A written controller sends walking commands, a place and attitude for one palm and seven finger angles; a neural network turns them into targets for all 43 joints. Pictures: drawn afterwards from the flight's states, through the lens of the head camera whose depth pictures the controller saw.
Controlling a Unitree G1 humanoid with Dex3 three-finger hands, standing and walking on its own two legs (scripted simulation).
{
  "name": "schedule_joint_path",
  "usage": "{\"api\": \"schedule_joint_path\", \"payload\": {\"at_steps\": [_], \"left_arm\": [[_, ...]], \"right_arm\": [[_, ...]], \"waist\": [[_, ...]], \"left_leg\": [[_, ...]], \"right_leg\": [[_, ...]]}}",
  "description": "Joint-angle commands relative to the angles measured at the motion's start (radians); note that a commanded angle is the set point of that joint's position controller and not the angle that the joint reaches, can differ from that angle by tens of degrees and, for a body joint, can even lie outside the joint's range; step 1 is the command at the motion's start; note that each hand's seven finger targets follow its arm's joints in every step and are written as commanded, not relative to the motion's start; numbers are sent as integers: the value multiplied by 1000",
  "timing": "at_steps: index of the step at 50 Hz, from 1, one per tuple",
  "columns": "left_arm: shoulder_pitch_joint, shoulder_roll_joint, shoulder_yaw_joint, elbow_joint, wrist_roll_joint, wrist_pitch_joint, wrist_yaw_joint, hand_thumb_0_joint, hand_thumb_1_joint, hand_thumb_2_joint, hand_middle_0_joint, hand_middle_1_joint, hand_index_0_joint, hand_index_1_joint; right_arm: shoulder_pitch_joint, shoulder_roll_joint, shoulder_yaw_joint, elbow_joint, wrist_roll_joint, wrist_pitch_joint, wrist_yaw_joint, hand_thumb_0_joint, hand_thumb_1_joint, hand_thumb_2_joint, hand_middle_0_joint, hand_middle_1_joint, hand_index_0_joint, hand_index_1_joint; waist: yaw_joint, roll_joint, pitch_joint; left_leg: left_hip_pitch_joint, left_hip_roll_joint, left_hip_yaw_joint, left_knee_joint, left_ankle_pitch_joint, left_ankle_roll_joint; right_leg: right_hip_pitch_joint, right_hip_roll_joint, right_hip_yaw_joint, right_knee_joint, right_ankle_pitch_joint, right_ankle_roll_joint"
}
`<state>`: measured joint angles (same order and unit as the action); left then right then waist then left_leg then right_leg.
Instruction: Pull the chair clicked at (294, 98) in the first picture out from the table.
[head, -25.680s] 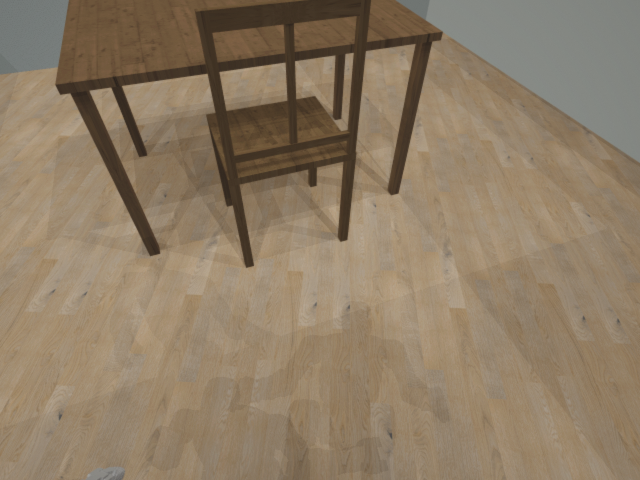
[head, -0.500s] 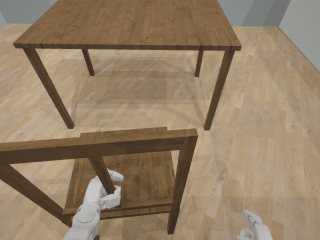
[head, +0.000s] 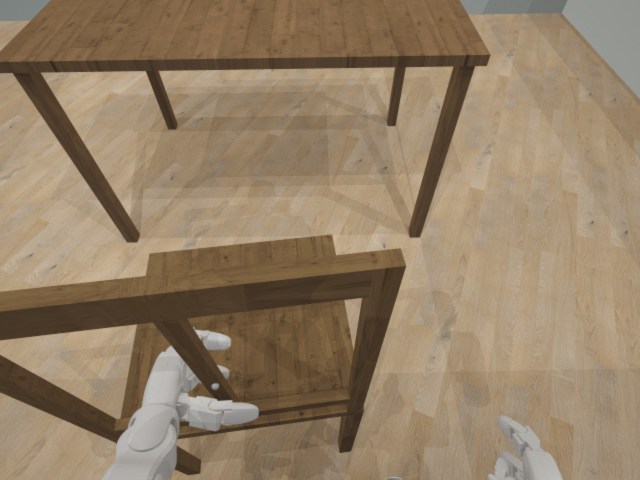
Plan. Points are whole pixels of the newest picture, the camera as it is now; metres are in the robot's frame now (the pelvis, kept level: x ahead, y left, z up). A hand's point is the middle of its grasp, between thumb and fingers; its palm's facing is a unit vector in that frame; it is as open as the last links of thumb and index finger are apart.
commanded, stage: open the thumb and straighten the fingers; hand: left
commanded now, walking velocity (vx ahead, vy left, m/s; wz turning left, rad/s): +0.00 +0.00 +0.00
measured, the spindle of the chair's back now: (209, 374) +0.26 +0.15 -0.03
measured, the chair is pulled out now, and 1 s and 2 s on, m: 0.58 0.58 0.58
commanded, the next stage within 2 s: draw the fingers out of the gap in 0.36 s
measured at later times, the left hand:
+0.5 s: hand (206, 399) +0.23 +0.15 -0.05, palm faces +0.03 -0.99 -0.15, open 17.4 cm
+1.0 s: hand (188, 469) +0.16 +0.16 -0.05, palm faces +0.04 -0.99 -0.15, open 17.5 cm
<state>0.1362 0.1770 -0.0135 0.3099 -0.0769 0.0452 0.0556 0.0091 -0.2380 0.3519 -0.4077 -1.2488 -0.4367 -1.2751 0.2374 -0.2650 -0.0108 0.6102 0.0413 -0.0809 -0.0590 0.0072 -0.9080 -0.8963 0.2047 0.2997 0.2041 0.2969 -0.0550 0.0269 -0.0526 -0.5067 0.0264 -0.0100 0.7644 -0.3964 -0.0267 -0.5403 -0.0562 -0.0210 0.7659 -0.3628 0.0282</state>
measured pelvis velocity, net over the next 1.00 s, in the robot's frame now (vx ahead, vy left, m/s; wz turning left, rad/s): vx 0.00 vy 0.01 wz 0.03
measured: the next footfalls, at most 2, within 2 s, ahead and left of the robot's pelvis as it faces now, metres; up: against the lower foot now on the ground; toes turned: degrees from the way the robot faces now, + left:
none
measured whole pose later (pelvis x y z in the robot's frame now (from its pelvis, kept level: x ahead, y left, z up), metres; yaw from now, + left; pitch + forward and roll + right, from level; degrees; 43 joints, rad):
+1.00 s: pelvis +0.00 +0.01 -0.03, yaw +2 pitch +11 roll -2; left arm 0.62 0.20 -0.06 -0.19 -0.06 0.15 0.03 -0.01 -0.54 0.21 0.00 0.00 0.00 0.00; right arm 0.24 -0.22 0.00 0.49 0.04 -0.12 -0.11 0.01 -0.91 -0.90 0.21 0.30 0.21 0.30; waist -0.04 0.04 -0.15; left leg -0.68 0.02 -0.06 1.00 -0.51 -0.02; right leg -0.67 -0.07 -0.06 0.95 -0.46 0.04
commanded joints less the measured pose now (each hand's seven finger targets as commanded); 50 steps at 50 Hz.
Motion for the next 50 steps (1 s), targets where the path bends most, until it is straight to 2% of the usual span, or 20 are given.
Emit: {"api": "schedule_joint_path", "payload": {"at_steps": [1, 3, 5, 7, 9, 10, 11, 15, 22, 23, 26, 29, 35, 37, 38, 42, 43, 46, 48, 50], "left_arm": [[-53, 77, 25, -281, -6, -26, 2, 0, -550, 200, -250, -725, -250, -725], [-30, 72, 20, -303, -3, -8, 2, 0, -550, 200, -200, -580, -200, -580], [0, 74, 17, -334, 4, 9, 0, 0, -550, 200, -150, -435, -150, -435], [-2, 142, 87, -317, 7, 27, 6, 0, -550, 200, -100, -290, -100, -290], [16, 117, 62, -371, 12, 28, -2, 0, -550, 200, -50, -145, -50, -145], [25, 105, 50, -382, 9, 31, -6, 0, -550, 200, -25, -73, -25, -73], [25, 130, 66, -414, 10, 31, -7, 0, -550, 200, 0, 0, 0, 0], [64, 90, 22, -441, 2, 43, -21, 0, -550, 200, 0, 0, 0, 0], [28, 121, 36, -450, 4, 66, -23, 0, -550, 200, 0, 0, 0, 0], [139, 164, 110, -425, -2, 70, -22, 0, -550, 200, 0, 0, 0, 0], [229, 164, 112, -467, -4, 75, -31, 0, -550, 200, 0, 0, 0, 0], [245, 133, 68, -517, -7, 69, -39, 0, -550, 200, 0, 0, 0, 0], [361, 134, 71, -584, -16, 43, -43, 0, -550, 200, 0, 0, 0, 0], [342, 138, 56, -614, -10, 36, -40, 0, -550, 200, 0, 0, 0, 0], [361, 116, 32, -626, -7, 32, -40, 0, -550, 200, 0, 0, 0, 0], [418, 128, 39, -670, 1, 27, -30, 0, -550, 200, 0, 0, 0, 0], [457, 99, 9, -677, 4, 30, -29, 0, -550, 200, 0, 0, 0, 0], [493, 117, 20, -689, 15, 43, -17, 0, -550, 200, 0, 0, 0, 0], [549, 87, -8, -714, 19, 48, -15, 0, -550, 200, 0, 0, 0, 0], [570, 95, -4, -729, 23, 53, -10, 0, -550, 200, 0, 0, 0, 0]], "right_arm": [[-61, -128, -40, -173, -2, -73, -14, 0, -900, -900, 200, 300, 200, 300], [-53, -129, -39, -178, -4, -74, -15, 0, -900, -900, 200, 300, 200, 300], [-52, -126, -37, -190, -4, -74, -16, 0, -900, -900, 200, 300, 200, 300], [-44, -132, -36, -187, -7, -66, -22, 0, -900, -900, 200, 300, 200, 300], [-43, -124, -35, -205, -8, -64, -24, 0, -900, -900, 200, 300, 200, 300], [-43, -121, -33, -211, -8, -64, -24, 0, -900, -900, 200, 300, 200, 300], [-42, -124, -34, -214, -8, -65, -26, 0, -900, -900, 200, 300, 200, 300], [-37, -120, -30, -226, -8, -68, -29, 0, -900, -900, 200, 300, 200, 300], [-37, -127, -24, -232, -9, -64, -42, 0, -900, -900, 200, 300, 200, 300], [-40, -121, -34, -235, -8, -61, -41, 0, -900, -900, 200, 300, 200, 300], [-58, -112, -34, -253, -5, -54, -40, 0, -900, -900, 200, 300, 200, 300], [-59, -107, -31, -263, -3, -58, -42, 0, -900, -900, 200, 300, 200, 300], [-63, -102, -41, -262, -3, -85, -51, 0, -900, -900, 200, 300, 200, 300], [-61, -102, -38, -259, -2, -92, -55, 0, -900, -900, 200, 300, 200, 300], [-63, -101, -37, -261, -4, -98, -54, 0, -900, -900, 200, 300, 200, 300], [-69, -96, -39, -268, -4, -105, -58, 0, -900, -900, 200, 300, 200, 300], [-79, -90, -37, -275, -3, -105, -57, 0, -900, -900, 200, 300, 200, 300], [-84, -87, -41, -278, -4, -101, -58, 0, -900, -900, 200, 300, 200, 300], [-89, -80, -38, -293, -2, -96, -55, 0, -900, -900, 200, 300, 200, 300], [-88, -76, -39, -298, -3, -89, -54, 0, -900, -900, 200, 300, 200, 300]], "waist": [[10, -44, -255], [3, -73, -253], [5, -61, -250], [8, -59, -232], [6, -54, -257], [5, -40, -256], [9, -8, -272], [-9, -29, -258], [-15, -34, -233], [18, -45, -253], [31, -18, -264], [11, -13, -230], [11, -18, -216], [-3, -8, -203], [-2, 8, -200], [9, 7, -211], [11, 18, -197], [16, 7, -196], [19, 3, -194], [19, 0, -191]], "left_leg": [[69, 2, 4, -56, 286, 38], [54, 0, 4, -40, 289, 39], [45, -2, 5, -24, 290, 40], [19, -6, 4, -10, 287, 39], [26, -6, 7, 4, 309, 41], [26, -9, 8, 13, 319, 41], [31, -8, 7, 17, 337, 41], [28, -8, 1, 38, 339, 42], [-6, -15, -8, 47, 267, 46], [-16, -14, -5, 42, 266, 43], [-29, -15, 0, 42, 282, 43], [-40, -15, -1, 47, 250, 44], [-55, -14, -15, 60, 226, 45], [-60, -15, -21, 64, 204, 46], [-58, -17, -23, 64, 192, 46], [-71, -18, -33, 63, 170, 44], [-76, -17, -34, 61, 156, 43], [-89, -15, -41, 64, 148, 43], [-94, -16, -38, 65, 136, 42], [-104, -17, -39, 72, 133, 43]], "right_leg": [[119, 7, -55, -55, 288, -35], [106, 8, -57, -41, 304, -29], [93, 7, -57, -30, 303, -28], [91, 8, -52, -21, 317, -31], [90, 7, -54, -7, 333, -30], [88, 6, -53, -4, 346, -30], [100, 3, -50, -1, 360, -35], [73, 5, -59, 7, 362, -27], [40, 7, -61, 8, 283, -26], [69, 7, -61, 10, 282, -29], [92, 5, -58, 12, 300, -35], [52, 8, -60, 10, 256, -29], [15, 13, -69, 17, 202, -31], [-10, 13, -70, 18, 171, -30], [-22, 13, -73, 21, 149, -31], [-31, 15, -78, 34, 106, -35], [-43, 15, -80, 36, 86, -36], [-46, 17, -81, 40, 75, -38], [-55, 18, -84, 48, 62, -37], [-61, 20, -82, 51, 62, -38]]}}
